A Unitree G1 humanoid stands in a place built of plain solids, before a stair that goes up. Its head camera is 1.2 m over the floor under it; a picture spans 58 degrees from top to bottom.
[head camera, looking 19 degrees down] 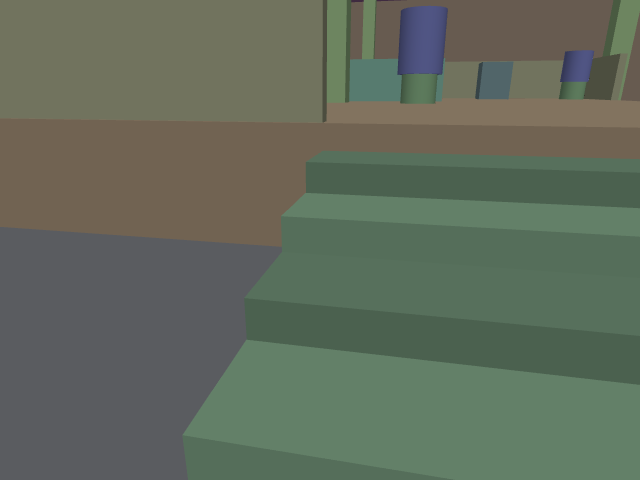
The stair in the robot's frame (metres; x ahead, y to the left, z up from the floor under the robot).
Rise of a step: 0.20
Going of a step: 0.56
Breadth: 2.27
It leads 12 degrees to the right of straight ahead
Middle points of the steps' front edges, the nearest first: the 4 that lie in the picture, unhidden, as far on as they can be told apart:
1.38 -0.80 0.39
1.93 -0.91 0.59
2.47 -1.02 0.78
3.02 -1.13 0.98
